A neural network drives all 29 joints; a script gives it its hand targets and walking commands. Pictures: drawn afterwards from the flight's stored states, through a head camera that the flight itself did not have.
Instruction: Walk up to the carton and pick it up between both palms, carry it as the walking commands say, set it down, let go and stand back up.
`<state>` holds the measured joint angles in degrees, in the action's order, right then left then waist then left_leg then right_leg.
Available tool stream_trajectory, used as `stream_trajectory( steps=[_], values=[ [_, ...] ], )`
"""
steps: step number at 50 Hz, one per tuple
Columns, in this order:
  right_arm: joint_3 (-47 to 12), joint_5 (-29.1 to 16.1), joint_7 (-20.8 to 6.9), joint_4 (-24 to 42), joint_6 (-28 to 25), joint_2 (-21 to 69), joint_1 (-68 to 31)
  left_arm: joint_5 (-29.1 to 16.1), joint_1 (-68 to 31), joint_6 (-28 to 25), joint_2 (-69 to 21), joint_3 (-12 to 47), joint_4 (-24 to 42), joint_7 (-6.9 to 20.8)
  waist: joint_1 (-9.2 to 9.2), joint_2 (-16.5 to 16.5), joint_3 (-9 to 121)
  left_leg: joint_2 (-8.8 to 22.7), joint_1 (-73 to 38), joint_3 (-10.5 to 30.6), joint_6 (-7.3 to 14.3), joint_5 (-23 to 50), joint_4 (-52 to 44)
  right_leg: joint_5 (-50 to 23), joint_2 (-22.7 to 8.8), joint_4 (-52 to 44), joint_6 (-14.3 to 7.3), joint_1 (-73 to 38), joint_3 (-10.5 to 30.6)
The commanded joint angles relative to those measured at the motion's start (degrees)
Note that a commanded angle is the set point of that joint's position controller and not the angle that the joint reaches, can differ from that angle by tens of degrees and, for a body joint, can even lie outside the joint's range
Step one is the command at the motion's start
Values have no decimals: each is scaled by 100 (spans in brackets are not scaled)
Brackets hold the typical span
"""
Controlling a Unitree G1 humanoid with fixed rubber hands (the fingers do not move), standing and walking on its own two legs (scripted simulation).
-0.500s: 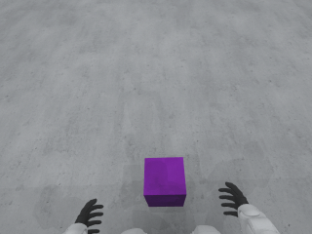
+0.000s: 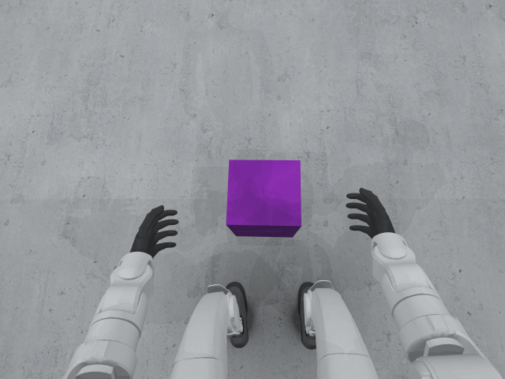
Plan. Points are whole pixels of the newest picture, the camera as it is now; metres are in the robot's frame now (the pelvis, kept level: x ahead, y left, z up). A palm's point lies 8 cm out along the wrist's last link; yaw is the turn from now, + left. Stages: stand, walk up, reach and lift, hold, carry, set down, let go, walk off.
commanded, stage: reach and lift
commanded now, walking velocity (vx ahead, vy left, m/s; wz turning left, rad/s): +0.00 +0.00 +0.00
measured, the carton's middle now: (264, 202) +0.46 +0.00 -0.56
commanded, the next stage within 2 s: none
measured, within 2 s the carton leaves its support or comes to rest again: neither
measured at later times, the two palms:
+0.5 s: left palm (173, 177) +0.44 +0.18 -0.17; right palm (360, 170) +0.43 -0.19 -0.17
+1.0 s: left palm (189, 183) +0.45 +0.17 -0.26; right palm (346, 172) +0.46 -0.19 -0.25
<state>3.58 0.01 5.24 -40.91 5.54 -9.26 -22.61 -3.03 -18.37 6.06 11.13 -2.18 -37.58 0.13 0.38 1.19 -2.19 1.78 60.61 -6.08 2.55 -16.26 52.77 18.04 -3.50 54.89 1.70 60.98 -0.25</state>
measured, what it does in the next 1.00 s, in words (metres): lowers itself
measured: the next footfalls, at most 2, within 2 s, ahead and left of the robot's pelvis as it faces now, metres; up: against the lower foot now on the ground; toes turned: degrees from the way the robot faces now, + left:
none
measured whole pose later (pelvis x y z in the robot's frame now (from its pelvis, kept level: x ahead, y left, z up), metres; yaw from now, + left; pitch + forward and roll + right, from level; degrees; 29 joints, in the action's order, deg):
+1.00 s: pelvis -0.04 -0.01 -0.10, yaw +2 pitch +48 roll +2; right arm 12.7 0.0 7.4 -43.9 4.7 -12.1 -60.5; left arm 0.0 -62.3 3.7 11.8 -14.5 -51.0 -3.6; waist -0.8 1.2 -1.3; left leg 2.3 102.2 -4.7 2.5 -16.0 70.6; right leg 18.8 -3.5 73.4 0.9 102.3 -0.2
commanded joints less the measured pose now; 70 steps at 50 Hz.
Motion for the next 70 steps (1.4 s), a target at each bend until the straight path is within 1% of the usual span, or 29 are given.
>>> stream_trajectory(
  steps=[1, 3, 6, 8, 10, 12, 14, 17, 22, 24, 26, 30, 32, 33, 36, 39, 41, 44, 47, 51, 54, 59, 62, 65, 68, 70],
  values=[
    [865, -240, 68, 952, 273, -644, -1967, 13, -2700, 194, 1405, -687, 173, -179, -184, -426, 3486, -223, -1561, 862, 20, -757, -214, 790, 520, -366, -50, -974, -115],
    [894, -222, 66, 548, 321, -600, -2382, 6, -3199, 215, 1336, -702, -110, -233, -202, -361, 3377, -251, -1485, 843, 4, -909, -195, 948, 532, -316, -57, -756, -153],
    [1024, -174, 72, -46, 254, -583, -2770, 96, -3712, 115, 1282, -827, -484, -332, -233, -246, 3386, -309, -1492, 820, -58, -807, -109, 844, 586, -187, -52, -341, -187],
    [1117, -162, 91, -346, 148, -580, -2923, 194, -3935, -23, 1267, -953, -698, -385, -254, -182, 3520, -341, -1536, 813, -102, -542, -20, 593, 630, -103, -40, -66, -186],
    [1166, -206, 132, -464, 0, -555, -3038, 269, -4102, -190, 1264, -1069, -867, -426, -246, -156, 3821, -368, -1628, 803, -118, -51, 114, 183, 678, -29, -23, 131, -173],
    [1208, -282, 185, -428, -166, -543, -3156, 292, -4284, -358, 1283, -1171, -932, -453, -237, -133, 4306, -401, -1800, 796, -110, 642, 286, -363, 726, 36, -18, 232, -146],
    [1231, -379, 242, -286, -306, -579, -3249, 251, -4426, -508, 1362, -1256, -860, -479, -222, -163, 4907, -440, -2036, 811, -77, 1402, 419, -981, 766, 88, -18, 218, -124],
    [1250, -488, 299, 124, -427, -747, -3539, 147, -4669, -648, 1516, -1322, -504, -491, -206, -164, 5752, -480, -2430, 890, -32, 2392, 576, -1741, 813, 160, -31, 206, -88],
    [1292, -601, 357, 1014, -505, -1035, -4398, -59, -5485, -706, 1616, -1261, 292, -510, -218, -173, 7136, -446, -3051, 1111, 34, 3700, 844, -2549, 845, 293, -84, 309, -3],
    [1315, -598, 355, 1094, -502, -1071, -4404, -35, -5465, -659, 1560, -1254, 284, -507, -224, -197, 7496, -418, -3190, 1197, 39, 4079, 924, -2762, 843, 331, -90, 403, 3],
    [1341, -568, 329, 976, -505, -1024, -4184, 85, -5245, -614, 1487, -1323, 117, -478, -201, -210, 7649, -396, -3233, 1276, 36, 4372, 978, -2943, 835, 352, -93, 495, 9],
    [1382, -523, 245, 852, -525, -859, -3880, 339, -5003, -613, 1385, -1515, 25, -405, -91, -271, 7783, -397, -3088, 1341, 47, 4724, 1056, -3234, 809, 383, -97, 541, 61],
    [1404, -486, 193, 787, -551, -796, -3882, 413, -5024, -640, 1322, -1578, -36, -363, -44, -310, 7611, -410, -2772, 1331, 58, 4630, 1084, -3228, 786, 420, -99, 642, 90],
    [1433, -453, 168, 671, -569, -769, -3923, 434, -5082, -660, 1281, -1603, -147, -340, -40, -329, 7380, -421, -2474, 1311, 60, 4432, 1096, -3132, 775, 449, -100, 767, 98],
    [1542, -348, 110, 221, -612, -675, -4161, 445, -5376, -717, 1205, -1649, -554, -274, -96, -392, 6537, -472, -1354, 1221, 38, 3538, 1151, -2653, 755, 602, -95, 1197, 85],
    [1610, -291, 102, 77, -588, -700, -4506, 414, -5695, -715, 1236, -1600, -692, -253, -178, -393, 6318, -505, -659, 1118, -26, 2725, 1331, -2138, 764, 883, -84, 1484, 7],
    [1575, -322, 122, 84, -517, -762, -4792, 350, -5981, -661, 1329, -1513, -693, -279, -221, -401, 6345, -519, -339, 1025, -62, 2055, 1487, -1629, 790, 1112, -76, 1570, -57],
    [1570, -349, 182, 62, -382, -943, -5197, 304, -6421, -543, 1598, -1465, -632, -364, -235, -379, 6459, -536, 36, 901, -105, 1132, 1821, -841, 809, 1511, -70, 1715, -142],
    [1583, -434, 302, 133, -239, -1185, -5552, 267, -6837, -408, 1902, -1386, -432, -496, -283, -335, 6904, -546, 162, 776, -131, 526, 2208, -284, 836, 1915, -43, 1785, -258],
    [1484, -610, 413, -206, -95, -1254, -5605, 131, -6955, -250, 1980, -1205, -581, -619, -323, -240, 6958, -546, 437, 674, -137, 30, 2681, 238, 853, 2395, -31, 2159, -339],
    [1369, -785, 442, -390, -84, -1196, -5621, -55, -7009, -227, 1879, -997, -683, -659, -376, -132, 6906, -546, 731, 650, -144, -15, 3083, 243, 853, 2787, -41, 2499, -341],
    [1086, -1079, 491, 31, -184, -1234, -5841, -354, -7113, -301, 1864, -696, -408, -717, -390, 7, 7388, -545, 895, 652, -160, 524, 3802, -335, 819, 3475, -36, 2627, -306],
    [925, -1229, 560, 533, -195, -1374, -6046, -572, -7232, -306, 2025, -575, -58, -784, -375, -23, 8073, -542, 781, 649, -168, 801, 4152, -625, 792, 3834, -44, 2283, -306],
    [752, -1432, 643, 1163, -159, -1588, -6306, -816, -7390, -227, 2231, -474, 372, -871, -358, -105, 9061, -529, 383, 679, -167, 1227, 4530, -1057, 777, 4216, -55, 1771, -318],
    [590, -1668, 733, 1893, -43, -1880, -6592, -1025, -7533, -37, 2450, -354, 939, -973, -370, -171, 10344, -499, -255, 711, -158, 1570, 4866, -1416, 776, 4566, -82, 1046, -329],
    [475, -1827, 783, 2144, 128, -2051, -6736, -1149, -7644, 164, 2639, -267, 1134, -1034, -397, -173, 11058, -471, -608, 719, -162, 1511, 5041, -1406, 762, 4764, -114, 559, -338]
  ],
)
